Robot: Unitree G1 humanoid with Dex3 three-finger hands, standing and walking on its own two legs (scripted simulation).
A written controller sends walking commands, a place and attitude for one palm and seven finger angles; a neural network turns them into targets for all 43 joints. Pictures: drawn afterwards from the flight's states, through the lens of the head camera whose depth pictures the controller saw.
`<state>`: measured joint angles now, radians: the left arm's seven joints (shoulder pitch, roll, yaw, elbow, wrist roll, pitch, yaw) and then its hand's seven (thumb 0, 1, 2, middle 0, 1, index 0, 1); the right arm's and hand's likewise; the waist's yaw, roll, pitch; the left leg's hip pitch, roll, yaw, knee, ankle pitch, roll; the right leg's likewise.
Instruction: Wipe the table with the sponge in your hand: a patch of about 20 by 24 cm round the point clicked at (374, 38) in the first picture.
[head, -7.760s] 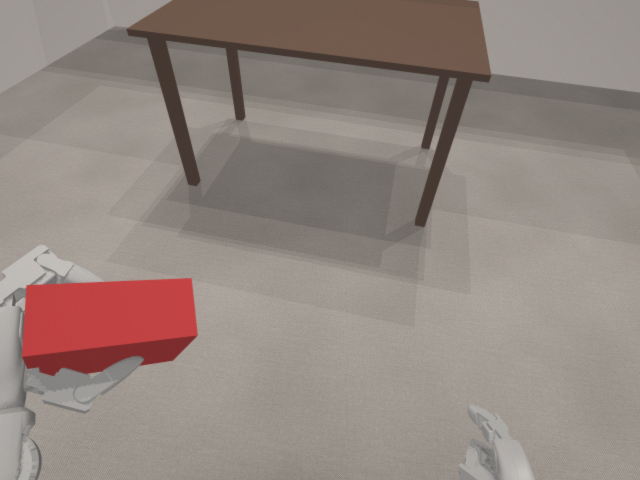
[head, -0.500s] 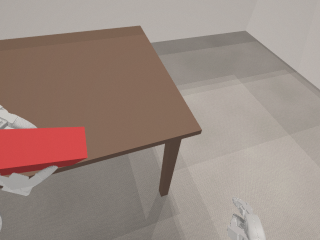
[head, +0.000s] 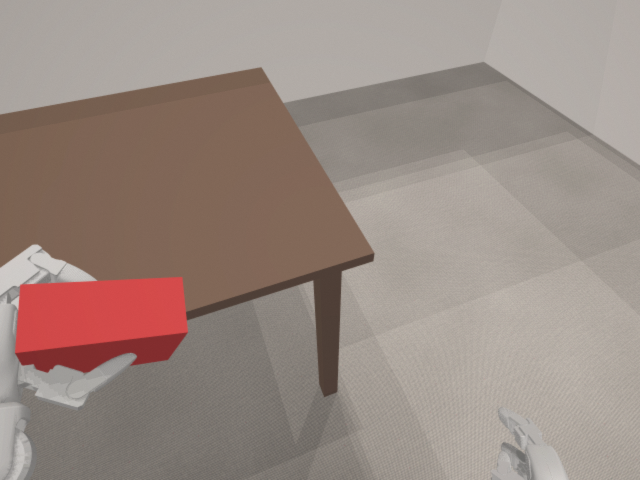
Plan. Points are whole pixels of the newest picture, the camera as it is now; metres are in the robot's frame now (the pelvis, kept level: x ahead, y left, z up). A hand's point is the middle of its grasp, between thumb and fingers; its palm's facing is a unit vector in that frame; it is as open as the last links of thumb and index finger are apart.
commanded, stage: come to a stop and stand still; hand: left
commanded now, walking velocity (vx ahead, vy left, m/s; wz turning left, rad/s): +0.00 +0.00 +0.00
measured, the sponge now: (131, 326) +0.23 +0.21 +0.14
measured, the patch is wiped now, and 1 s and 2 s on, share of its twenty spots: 0.00 0.00 0.00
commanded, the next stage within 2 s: look again from close up in 1.08 s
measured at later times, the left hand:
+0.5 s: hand (48, 318) +0.23 +0.29 +0.14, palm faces +0.33 -0.86 -0.38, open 9.9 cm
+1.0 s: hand (18, 289) +0.26 +0.33 +0.15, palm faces +0.36 -0.86 -0.36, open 9.9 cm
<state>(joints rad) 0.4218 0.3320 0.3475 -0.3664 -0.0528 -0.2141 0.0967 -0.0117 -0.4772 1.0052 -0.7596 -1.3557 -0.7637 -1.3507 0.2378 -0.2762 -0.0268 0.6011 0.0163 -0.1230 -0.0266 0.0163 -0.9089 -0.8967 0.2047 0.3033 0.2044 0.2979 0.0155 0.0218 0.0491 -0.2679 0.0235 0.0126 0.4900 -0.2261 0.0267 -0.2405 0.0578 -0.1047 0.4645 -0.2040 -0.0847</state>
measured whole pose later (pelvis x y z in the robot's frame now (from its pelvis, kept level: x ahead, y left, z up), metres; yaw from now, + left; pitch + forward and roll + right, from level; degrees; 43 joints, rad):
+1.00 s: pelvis +0.04 +0.08 +0.01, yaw -1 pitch +0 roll -1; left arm 0.42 0.37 0.33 -0.48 -0.04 -0.17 0.09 -0.01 -0.48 1.01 -0.76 -1.36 -0.77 -1.35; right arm 0.17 -0.18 0.03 0.55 -0.01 -0.10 -0.02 0.01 -0.91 -0.90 0.21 0.30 0.21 0.30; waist 0.04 -0.05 0.06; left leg -0.17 -0.10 0.01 0.39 -0.22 0.10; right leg -0.18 -0.01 -0.04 0.40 -0.21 0.00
